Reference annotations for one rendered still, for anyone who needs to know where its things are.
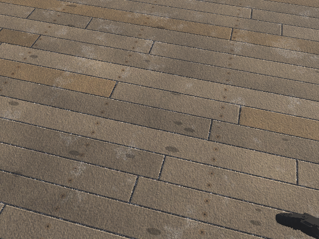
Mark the right robot hand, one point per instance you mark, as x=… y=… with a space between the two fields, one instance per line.
x=305 y=222

